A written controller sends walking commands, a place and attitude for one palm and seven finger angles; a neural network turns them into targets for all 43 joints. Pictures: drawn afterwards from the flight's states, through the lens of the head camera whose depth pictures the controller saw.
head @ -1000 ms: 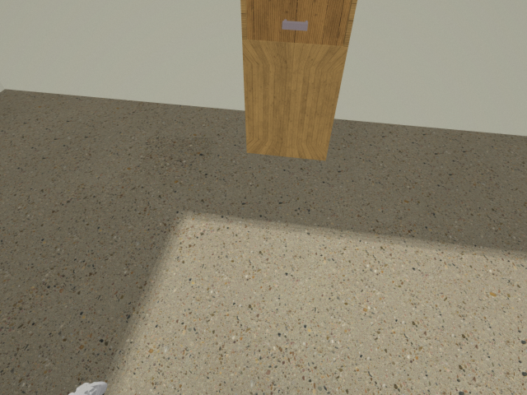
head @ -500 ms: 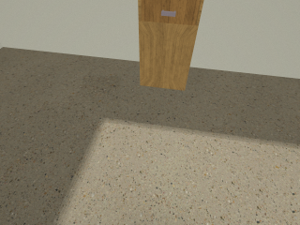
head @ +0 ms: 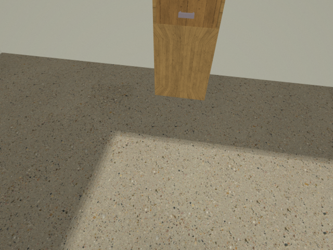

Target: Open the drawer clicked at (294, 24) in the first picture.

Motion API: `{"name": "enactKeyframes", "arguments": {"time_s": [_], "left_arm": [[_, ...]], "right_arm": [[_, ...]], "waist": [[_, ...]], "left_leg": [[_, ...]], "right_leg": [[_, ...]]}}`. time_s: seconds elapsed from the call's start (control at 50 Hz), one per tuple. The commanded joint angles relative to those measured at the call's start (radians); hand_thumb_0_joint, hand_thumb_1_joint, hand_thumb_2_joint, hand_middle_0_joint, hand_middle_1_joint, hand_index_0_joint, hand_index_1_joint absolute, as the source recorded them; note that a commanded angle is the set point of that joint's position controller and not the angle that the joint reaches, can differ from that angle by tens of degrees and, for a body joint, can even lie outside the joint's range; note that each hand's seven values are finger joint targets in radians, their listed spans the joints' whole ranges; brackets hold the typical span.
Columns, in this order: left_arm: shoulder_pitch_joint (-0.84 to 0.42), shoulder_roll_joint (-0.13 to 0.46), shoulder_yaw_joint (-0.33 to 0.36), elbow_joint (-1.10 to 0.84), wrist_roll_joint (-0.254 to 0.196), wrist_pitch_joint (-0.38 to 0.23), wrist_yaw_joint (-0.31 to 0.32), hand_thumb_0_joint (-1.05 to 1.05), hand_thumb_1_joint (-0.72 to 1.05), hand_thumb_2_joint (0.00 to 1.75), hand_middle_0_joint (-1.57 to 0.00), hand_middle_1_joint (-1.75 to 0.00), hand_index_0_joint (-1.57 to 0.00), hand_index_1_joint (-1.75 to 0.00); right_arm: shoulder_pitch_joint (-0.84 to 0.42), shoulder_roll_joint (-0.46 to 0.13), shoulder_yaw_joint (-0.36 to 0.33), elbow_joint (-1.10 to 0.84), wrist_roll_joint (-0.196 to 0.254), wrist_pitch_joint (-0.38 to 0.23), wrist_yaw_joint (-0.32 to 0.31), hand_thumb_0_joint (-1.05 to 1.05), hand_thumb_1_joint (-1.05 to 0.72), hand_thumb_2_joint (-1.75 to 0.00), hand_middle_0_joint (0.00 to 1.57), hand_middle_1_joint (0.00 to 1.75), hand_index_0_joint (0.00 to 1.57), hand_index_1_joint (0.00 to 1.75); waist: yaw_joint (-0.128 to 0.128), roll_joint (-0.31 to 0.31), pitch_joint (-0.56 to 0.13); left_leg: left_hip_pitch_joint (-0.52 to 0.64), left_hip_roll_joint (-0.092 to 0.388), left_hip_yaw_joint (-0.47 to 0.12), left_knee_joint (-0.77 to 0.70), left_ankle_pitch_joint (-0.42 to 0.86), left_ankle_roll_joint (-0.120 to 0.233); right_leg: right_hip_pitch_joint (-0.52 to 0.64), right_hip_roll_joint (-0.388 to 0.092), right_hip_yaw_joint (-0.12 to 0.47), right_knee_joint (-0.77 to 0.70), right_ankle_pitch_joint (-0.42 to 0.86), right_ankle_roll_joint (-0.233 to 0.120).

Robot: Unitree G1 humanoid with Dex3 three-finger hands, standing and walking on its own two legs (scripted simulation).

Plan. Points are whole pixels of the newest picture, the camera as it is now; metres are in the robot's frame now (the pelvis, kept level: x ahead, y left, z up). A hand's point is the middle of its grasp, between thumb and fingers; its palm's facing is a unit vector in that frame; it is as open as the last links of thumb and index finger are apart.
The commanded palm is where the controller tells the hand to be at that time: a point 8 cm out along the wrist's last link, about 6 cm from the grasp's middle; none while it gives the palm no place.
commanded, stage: look at it before walking up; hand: left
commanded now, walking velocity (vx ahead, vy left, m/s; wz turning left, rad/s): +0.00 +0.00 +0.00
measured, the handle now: (186, 14) +1.53 -0.05 -0.02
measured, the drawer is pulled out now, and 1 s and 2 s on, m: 0.00 0.00 0.00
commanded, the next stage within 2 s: walk to a spot facing it in 0.44 s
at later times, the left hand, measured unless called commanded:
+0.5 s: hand out of the picture +0.07 +0.25 -0.16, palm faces -0.03 -0.94 -0.33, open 7.4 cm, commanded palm none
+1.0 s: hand out of the picture +0.05 +0.16 -0.19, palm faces +0.00 -0.98 -0.18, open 7.4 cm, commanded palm none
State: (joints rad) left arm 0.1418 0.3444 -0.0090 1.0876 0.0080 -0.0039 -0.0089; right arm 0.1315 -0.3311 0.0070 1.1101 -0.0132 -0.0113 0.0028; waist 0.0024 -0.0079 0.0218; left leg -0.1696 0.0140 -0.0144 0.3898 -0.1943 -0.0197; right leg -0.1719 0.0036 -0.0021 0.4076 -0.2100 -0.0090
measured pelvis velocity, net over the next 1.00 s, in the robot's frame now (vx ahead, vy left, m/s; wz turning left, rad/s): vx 0.10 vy -0.02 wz -0.10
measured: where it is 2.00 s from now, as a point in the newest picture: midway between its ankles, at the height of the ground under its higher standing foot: (182, 206)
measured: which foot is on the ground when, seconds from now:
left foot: down 0.00-0.90, up 0.92-1.00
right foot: down 0.00-1.00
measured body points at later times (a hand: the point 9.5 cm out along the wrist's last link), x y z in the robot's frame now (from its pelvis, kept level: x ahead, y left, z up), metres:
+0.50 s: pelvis +0.01 +0.00 +0.00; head +0.01 +0.00 +0.45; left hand +0.08 +0.30 -0.13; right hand +0.09 -0.29 -0.13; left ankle +0.01 +0.13 -0.74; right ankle +0.01 -0.11 -0.74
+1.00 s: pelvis +0.10 -0.02 -0.02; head +0.11 -0.02 +0.43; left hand +0.05 +0.21 -0.17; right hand +0.07 -0.26 -0.17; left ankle +0.05 +0.11 -0.69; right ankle +0.01 -0.11 -0.74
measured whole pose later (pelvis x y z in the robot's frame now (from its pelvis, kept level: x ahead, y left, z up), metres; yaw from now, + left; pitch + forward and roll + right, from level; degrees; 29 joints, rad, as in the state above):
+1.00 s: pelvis +0.10 -0.02 -0.02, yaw -5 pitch +1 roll +0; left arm 0.45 0.15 0.02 1.08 0.03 -0.06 0.00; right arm 0.31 -0.20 -0.02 1.12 -0.02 0.00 0.00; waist 0.04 0.01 0.01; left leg -0.41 0.07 0.06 1.04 -0.51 -0.02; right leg -0.15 0.06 0.06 0.57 -0.43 -0.05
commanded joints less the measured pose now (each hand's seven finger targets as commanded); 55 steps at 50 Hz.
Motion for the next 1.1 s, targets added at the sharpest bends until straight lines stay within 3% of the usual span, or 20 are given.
{"name": "enactKeyframes", "arguments": {"time_s": [0.0,0.12,0.22,0.52,0.56,0.6,0.66,0.72,0.78,0.8,0.82,0.84,0.86,0.88,0.9,0.92,0.94,1.0,1.08], "left_arm": [[-0.040,0.205,0.042,-0.065,0.003,-0.023,0.019,0.00,0.90,0.90,-0.20,-0.30,-0.20,-0.30],[-0.041,0.202,0.042,-0.065,0.004,-0.020,0.018,0.00,0.90,0.90,-0.20,-0.30,-0.20,-0.30],[-0.037,0.202,0.041,-0.064,0.003,-0.022,0.018,0.00,0.90,0.90,-0.20,-0.30,-0.20,-0.30],[-0.035,0.206,0.040,-0.058,0.004,-0.022,0.019,0.00,0.90,0.90,-0.20,-0.30,-0.20,-0.30],[0.038,0.080,0.015,-0.028,0.004,-0.002,0.022,0.00,0.90,0.90,-0.20,-0.30,-0.20,-0.30],[0.065,0.084,0.023,-0.031,0.011,0.013,0.012,0.00,0.90,0.90,-0.20,-0.30,-0.20,-0.30],[0.107,0.078,0.040,-0.058,0.017,0.017,-0.003,0.00,0.90,0.90,-0.20,-0.30,-0.20,-0.30],[0.149,0.042,0.050,-0.078,0.016,0.003,-0.012,0.00,0.90,0.90,-0.20,-0.30,-0.20,-0.30],[0.189,-0.006,0.055,-0.094,0.016,-0.017,-0.015,0.00,0.90,0.90,-0.20,-0.30,-0.20,-0.30],[0.206,-0.021,0.056,-0.095,0.016,-0.023,-0.016,0.00,0.90,0.90,-0.20,-0.30,-0.20,-0.30],[0.239,-0.028,0.060,-0.083,0.017,-0.030,-0.014,0.00,0.90,0.90,-0.20,-0.30,-0.20,-0.30],[0.308,-0.016,0.068,-0.062,0.019,-0.037,-0.009,0.00,0.90,0.90,-0.20,-0.30,-0.20,-0.30],[0.404,0.034,0.083,-0.022,0.023,-0.048,0.003,0.00,0.90,0.90,-0.20,-0.30,-0.20,-0.30],[0.512,0.078,0.093,0.010,0.016,-0.055,0.017,0.00,0.90,0.90,-0.20,-0.30,-0.20,-0.30],[0.555,0.045,0.086,0.021,0.016,-0.060,0.030,0.00,0.90,0.90,-0.20,-0.30,-0.20,-0.30],[0.548,0.032,0.083,0.025,0.021,-0.059,0.038,0.00,0.90,0.90,-0.20,-0.30,-0.20,-0.30],[0.514,0.015,0.080,0.016,0.026,-0.059,0.042,0.00,0.90,0.90,-0.20,-0.30,-0.20,-0.30],[0.429,-0.026,0.071,-0.001,0.027,-0.064,0.041,0.00,0.90,0.90,-0.20,-0.30,-0.20,-0.30],[0.360,-0.027,0.072,0.000,0.024,-0.067,0.040,0.00,0.90,0.90,-0.20,-0.30,-0.20,-0.30]], "right_arm": [[-0.048,-0.210,-0.045,-0.065,0.004,-0.025,-0.015,0.00,-0.90,-0.90,0.20,0.30,0.20,0.30],[-0.054,-0.209,-0.044,-0.064,0.004,-0.023,-0.014,0.00,-0.90,-0.90,0.20,0.30,0.20,0.30],[-0.053,-0.212,-0.043,-0.064,0.005,-0.026,-0.015,0.00,-0.90,-0.90,0.20,0.30,0.20,0.30],[-0.065,-0.214,-0.043,-0.061,0.005,-0.023,-0.015,0.00,-0.90,-0.90,0.20,0.30,0.20,0.30],[0.002,-0.087,-0.014,-0.034,-0.004,-0.006,-0.010,0.00,-0.90,-0.90,0.20,0.30,0.20,0.30],[0.039,-0.089,-0.021,-0.033,-0.010,0.005,-0.007,0.00,-0.90,-0.90,0.20,0.30,0.20,0.30],[0.057,-0.103,-0.038,-0.055,-0.014,0.006,-0.006,0.00,-0.90,-0.90,0.20,0.30,0.20,0.30],[0.114,-0.103,-0.052,-0.065,-0.011,-0.010,-0.010,0.00,-0.90,-0.90,0.20,0.30,0.20,0.30],[0.157,-0.114,-0.071,-0.074,-0.005,-0.024,-0.013,0.00,-0.90,-0.90,0.20,0.30,0.20,0.30],[0.156,-0.108,-0.073,-0.077,-0.004,-0.028,-0.014,0.00,-0.90,-0.90,0.20,0.30,0.20,0.30],[0.152,-0.087,-0.072,-0.078,-0.003,-0.031,-0.014,0.00,-0.90,-0.90,0.20,0.30,0.20,0.30],[0.126,-0.061,-0.069,-0.089,-0.003,-0.035,-0.015,0.00,-0.90,-0.90,0.20,0.30,0.20,0.30],[0.074,-0.004,-0.060,-0.122,0.002,-0.044,-0.013,0.00,-0.90,-0.90,0.20,0.30,0.20,0.30],[-0.028,0.026,-0.050,-0.172,-0.002,-0.050,-0.010,0.00,-0.90,-0.90,0.20,0.30,0.20,0.30],[-0.083,0.020,-0.050,-0.189,-0.010,-0.059,-0.011,0.00,-0.90,-0.90,0.20,0.30,0.20,0.30],[-0.094,0.036,-0.053,-0.187,-0.006,-0.063,-0.010,0.00,-0.90,-0.90,0.20,0.30,0.20,0.30],[-0.082,0.046,-0.054,-0.186,-0.006,-0.062,-0.006,0.00,-0.90,-0.90,0.20,0.30,0.20,0.30],[-0.069,0.087,-0.058,-0.180,-0.002,-0.044,0.010,0.00,-0.90,-0.90,0.20,0.30,0.20,0.30],[-0.056,0.113,-0.059,-0.193,0.007,-0.045,0.026,0.00,-0.90,-0.90,0.20,0.30,0.20,0.30]], "waist": [[-0.001,0.005,-0.058],[0.001,0.014,-0.035],[0.000,0.017,-0.064],[0.000,0.015,-0.044],[0.000,0.005,-0.056],[-0.001,-0.001,0.007],[0.005,0.019,0.111],[-0.004,0.058,0.095],[0.001,0.140,0.066],[0.011,0.156,0.081],[0.027,0.121,0.082],[0.060,0.021,0.065],[0.092,-0.199,0.051],[0.132,-0.340,0.088],[0.145,-0.208,0.096],[0.125,-0.091,0.087],[0.099,-0.060,0.070],[0.046,-0.106,0.092],[0.005,-0.131,0.105]], "left_leg": [[0.024,0.102,-0.088,-0.058,0.114,0.045],[0.014,0.101,-0.093,-0.072,0.085,0.045],[0.039,0.105,-0.089,-0.068,0.127,0.046],[0.048,0.105,-0.083,-0.079,0.117,0.043],[0.053,0.098,-0.047,-0.057,-0.006,0.022],[-0.004,0.091,-0.040,-0.056,-0.247,0.026],[-0.084,0.106,-0.056,-0.055,-0.425,0.049],[-0.046,0.155,-0.100,-0.037,-0.411,0.088],[0.002,0.246,-0.167,-0.054,-0.383,0.136],[-0.013,0.251,-0.154,-0.025,-0.329,0.138],[-0.055,0.230,-0.111,0.047,-0.254,0.124],[-0.147,0.166,-0.024,0.200,-0.183,0.086],[-0.362,0.060,0.122,0.458,-0.182,0.029],[-0.578,0.018,0.135,0.643,-0.403,0.006],[-0.658,0.047,0.064,0.729,-0.384,0.005],[-0.687,0.071,0.049,0.759,-0.356,0.004],[-0.669,0.092,0.039,0.730,-0.342,0.005],[-0.547,0.086,0.073,0.608,-0.225,-0.005],[-0.293,0.060,0.110,0.388,-0.066,0.008]], "right_leg": [[0.012,-0.123,0.112,-0.083,0.086,-0.026],[0.003,-0.120,0.110,-0.092,0.048,-0.023],[0.020,-0.123,0.105,-0.085,0.099,-0.023],[0.013,-0.123,0.110,-0.101,0.101,-0.022],[0.000,-0.112,0.115,-0.095,-0.045,-0.008],[-0.069,-0.089,0.140,-0.090,-0.271,-0.021],[-0.164,-0.057,0.168,-0.052,-0.393,-0.045],[-0.207,-0.022,0.144,0.067,-0.326,-0.059],[-0.245,0.017,0.054,0.209,-0.240,-0.047],[-0.229,0.017,0.037,0.210,-0.203,-0.045],[-0.168,0.008,0.051,0.176,-0.175,-0.053],[-0.054,-0.030,0.147,0.110,-0.112,-0.078],[0.132,-0.169,0.390,-0.008,0.026,-0.142],[0.249,-0.312,0.636,-0.114,0.239,-0.234],[0.303,-0.331,0.661,-0.089,0.446,-0.288],[0.340,-0.327,0.600,-0.049,0.490,-0.298],[0.321,-0.308,0.531,-0.039,0.426,-0.276],[0.151,-0.242,0.409,-0.117,0.295,-0.226],[-0.028,-0.181,0.284,-0.160,0.252,-0.156]]}}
